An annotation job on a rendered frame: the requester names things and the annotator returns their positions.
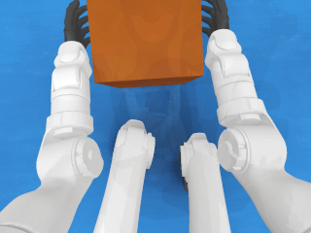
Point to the robot left thigh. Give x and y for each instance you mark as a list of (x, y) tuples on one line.
[(120, 208)]

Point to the left robot shin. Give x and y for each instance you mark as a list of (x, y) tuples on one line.
[(123, 132)]

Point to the left robot hand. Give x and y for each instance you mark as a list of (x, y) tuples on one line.
[(73, 30)]

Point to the robot left forearm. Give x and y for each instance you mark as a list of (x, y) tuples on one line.
[(70, 95)]

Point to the robot right upper arm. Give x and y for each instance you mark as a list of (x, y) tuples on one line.
[(256, 157)]

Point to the robot right forearm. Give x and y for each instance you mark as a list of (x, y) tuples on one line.
[(233, 83)]

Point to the carton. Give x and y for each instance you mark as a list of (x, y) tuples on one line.
[(137, 43)]

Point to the robot left upper arm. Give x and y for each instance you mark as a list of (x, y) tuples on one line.
[(66, 169)]

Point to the right robot hand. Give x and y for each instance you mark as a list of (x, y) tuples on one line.
[(219, 18)]

